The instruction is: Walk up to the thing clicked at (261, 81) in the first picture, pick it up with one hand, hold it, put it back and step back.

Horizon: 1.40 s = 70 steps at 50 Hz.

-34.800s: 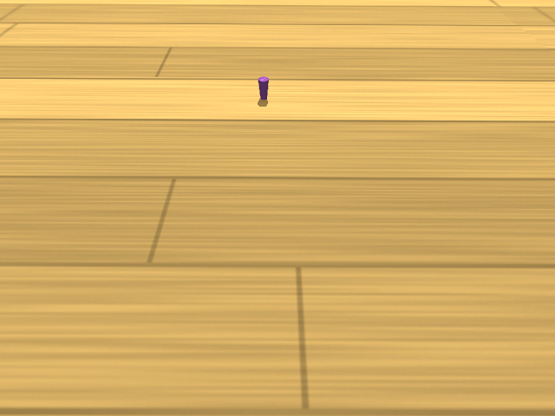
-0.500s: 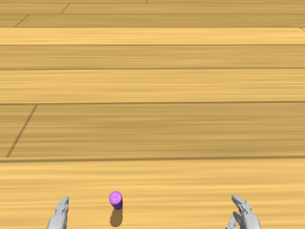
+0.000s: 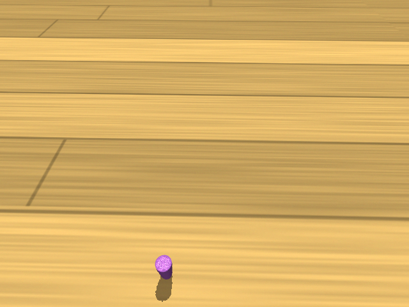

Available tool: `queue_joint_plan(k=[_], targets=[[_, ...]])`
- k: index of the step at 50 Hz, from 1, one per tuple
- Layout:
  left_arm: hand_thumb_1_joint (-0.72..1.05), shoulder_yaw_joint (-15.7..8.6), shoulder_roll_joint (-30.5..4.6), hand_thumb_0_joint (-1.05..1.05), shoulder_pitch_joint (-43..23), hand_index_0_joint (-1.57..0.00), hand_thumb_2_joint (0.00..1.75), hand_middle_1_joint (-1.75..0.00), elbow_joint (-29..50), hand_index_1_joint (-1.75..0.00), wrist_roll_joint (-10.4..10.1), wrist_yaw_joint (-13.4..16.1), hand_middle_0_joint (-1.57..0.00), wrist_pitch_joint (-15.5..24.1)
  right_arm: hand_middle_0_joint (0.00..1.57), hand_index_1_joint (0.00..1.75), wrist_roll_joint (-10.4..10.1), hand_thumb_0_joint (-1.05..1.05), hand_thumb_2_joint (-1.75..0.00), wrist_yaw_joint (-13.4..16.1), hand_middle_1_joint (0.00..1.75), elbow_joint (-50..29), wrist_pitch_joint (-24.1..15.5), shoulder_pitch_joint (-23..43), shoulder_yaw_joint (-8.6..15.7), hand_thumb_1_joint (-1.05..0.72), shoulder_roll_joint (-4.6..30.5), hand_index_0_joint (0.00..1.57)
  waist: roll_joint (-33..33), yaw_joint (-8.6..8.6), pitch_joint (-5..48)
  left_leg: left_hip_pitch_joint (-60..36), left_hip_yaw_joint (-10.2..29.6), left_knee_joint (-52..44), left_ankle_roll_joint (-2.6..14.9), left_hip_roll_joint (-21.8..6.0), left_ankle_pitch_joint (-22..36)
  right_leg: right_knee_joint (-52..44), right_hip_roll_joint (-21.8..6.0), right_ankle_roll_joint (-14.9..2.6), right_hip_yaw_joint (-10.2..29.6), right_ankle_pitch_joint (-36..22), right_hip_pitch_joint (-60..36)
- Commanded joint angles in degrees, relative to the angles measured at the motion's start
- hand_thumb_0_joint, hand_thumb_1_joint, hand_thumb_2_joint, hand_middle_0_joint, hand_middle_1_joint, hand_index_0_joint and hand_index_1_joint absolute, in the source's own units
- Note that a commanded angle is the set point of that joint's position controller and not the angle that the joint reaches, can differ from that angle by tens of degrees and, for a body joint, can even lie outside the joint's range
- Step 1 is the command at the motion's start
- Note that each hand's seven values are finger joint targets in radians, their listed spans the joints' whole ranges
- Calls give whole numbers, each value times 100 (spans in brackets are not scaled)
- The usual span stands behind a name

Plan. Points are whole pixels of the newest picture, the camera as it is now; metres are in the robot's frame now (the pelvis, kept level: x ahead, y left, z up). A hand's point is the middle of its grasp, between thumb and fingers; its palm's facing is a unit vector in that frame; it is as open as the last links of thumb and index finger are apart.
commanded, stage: stand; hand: left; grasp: from above
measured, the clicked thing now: (165, 268) +0.44 +0.19 -0.69
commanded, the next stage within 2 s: none
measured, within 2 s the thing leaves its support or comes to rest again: neither
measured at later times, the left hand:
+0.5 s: hand out of the picture +0.04 +0.25 -0.14, palm faces -0.01 -0.94 -0.35, open 7.4 cm
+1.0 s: hand out of the picture +0.07 +0.24 -0.14, palm faces -0.02 -0.94 -0.34, open 7.4 cm
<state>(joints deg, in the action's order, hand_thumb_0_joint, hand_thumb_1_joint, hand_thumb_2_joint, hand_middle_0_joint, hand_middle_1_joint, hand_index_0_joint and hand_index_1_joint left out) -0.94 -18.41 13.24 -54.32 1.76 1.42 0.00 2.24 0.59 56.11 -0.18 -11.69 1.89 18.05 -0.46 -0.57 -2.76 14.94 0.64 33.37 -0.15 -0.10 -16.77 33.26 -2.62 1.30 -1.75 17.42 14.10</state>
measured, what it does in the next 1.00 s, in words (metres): stands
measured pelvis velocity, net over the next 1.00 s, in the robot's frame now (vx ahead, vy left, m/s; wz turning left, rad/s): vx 0.00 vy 0.00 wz -0.01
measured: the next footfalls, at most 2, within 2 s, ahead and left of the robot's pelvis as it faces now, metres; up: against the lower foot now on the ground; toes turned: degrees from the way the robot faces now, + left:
none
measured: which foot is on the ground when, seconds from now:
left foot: down 0.00-1.00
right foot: down 0.00-1.00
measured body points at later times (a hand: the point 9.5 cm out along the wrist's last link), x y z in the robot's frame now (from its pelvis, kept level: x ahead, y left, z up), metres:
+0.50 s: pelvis -0.01 +0.00 +0.02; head -0.01 -0.01 +0.47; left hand +0.04 +0.30 -0.12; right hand +0.05 -0.29 -0.13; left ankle +0.01 +0.12 -0.73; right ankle +0.00 -0.13 -0.73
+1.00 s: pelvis +0.00 +0.00 +0.02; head +0.01 -0.01 +0.47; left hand +0.07 +0.29 -0.12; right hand +0.06 -0.30 -0.13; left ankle +0.01 +0.12 -0.73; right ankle +0.00 -0.13 -0.73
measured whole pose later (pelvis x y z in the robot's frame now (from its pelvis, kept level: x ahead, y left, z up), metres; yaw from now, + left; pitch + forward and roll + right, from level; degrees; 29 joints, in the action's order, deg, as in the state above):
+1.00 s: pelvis +0.00 +0.00 +0.02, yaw -1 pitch -3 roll +0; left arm -0.4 -18.3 6.4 -67.1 0.9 0.3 0.6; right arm 1.0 0.2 66.1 -0.4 -7.2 0.3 19.0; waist -0.9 -0.1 -3.6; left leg 6.8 0.2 18.9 -0.7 -0.6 -9.7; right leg 19.3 -2.0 1.2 -1.6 10.4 6.4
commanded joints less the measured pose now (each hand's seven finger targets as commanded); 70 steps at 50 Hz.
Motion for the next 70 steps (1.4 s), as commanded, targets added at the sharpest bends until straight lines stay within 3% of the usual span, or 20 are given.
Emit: queue_joint_plan(k=[1, 5, 15, 32, 37, 41, 59, 70], targets=[[90, -218, -1058, 0, -364, -20, 90, -30, 45, -30, -21, 83, -20, 184, 20, 30, -35, 0, -90, 80, 30, -164, -142, 262, 167, -90, 978, 20, 27, -6, 416, -416, 578, -985, 233, -482, 1258, -956, -410, -284, 492, -1151, -487], [90, -178, -1086, 0, -468, -20, 90, -30, -316, -30, -36, 62, -20, 151, 20, 30, -63, 0, -90, 74, 30, 111, -119, 316, 122, -90, 1019, 20, -70, 7, 101, -371, 604, -1417, 156, -492, 717, -1258, -388, -230, 494, -697, -540], [90, -150, -1136, 0, -591, -20, 90, -30, -818, -30, -18, 26, -20, 145, 20, 30, -73, 0, -90, 58, 30, 468, -76, 531, 112, -90, 1080, 20, -36, -33, -26, -452, 656, -1765, 125, -555, 256, -1611, -403, -186, 460, -386, -568], [90, -148, -1217, 0, -798, -20, 90, -30, -1009, -30, -59, 7, -20, 178, 20, 30, -110, 0, -90, 31, 30, 663, -88, 574, 62, -90, 1124, 20, 39, 5, 92, -654, 542, -1750, 122, -600, 660, -1804, -480, -182, 541, -638, -680], [90, -145, -1198, 0, -825, -20, 90, -30, -1015, -30, -65, -9, -20, 179, 20, 30, -114, 0, -90, 38, 30, 670, -117, 608, 43, -90, 1168, 20, 13, -3, 194, -708, 532, -1776, 117, -631, 922, -1752, -500, -190, 536, -994, -812], [90, -148, -1212, 0, -862, -20, 90, -30, -1017, -30, -75, -23, -20, 153, 20, 30, -121, 0, -90, 38, 30, 704, -105, 554, 32, -90, 1175, 20, -5, 17, 88, -630, 529, -1858, 87, -619, 722, -1782, -466, -190, 528, -757, -743], [90, -162, -1206, 0, -909, -20, 90, -30, -954, -30, -93, -31, -20, 173, 20, 30, -135, 0, -90, 50, 30, 681, -149, 699, 35, -90, 1268, 20, 90, 22, 429, -1024, 460, -1717, 90, -711, 1779, -1715, -518, -170, 487, -1695, -951], [90, -180, -1241, 0, -958, -20, 90, -30, -893, -30, -100, -29, -20, 175, 20, 30, -138, 0, -90, 47, 30, 647, -146, 745, 25, -90, 1276, 20, 43, 36, 424, -978, 411, -1742, 92, -721, 1842, -1710, -542, -170, 487, -1889, -1035]])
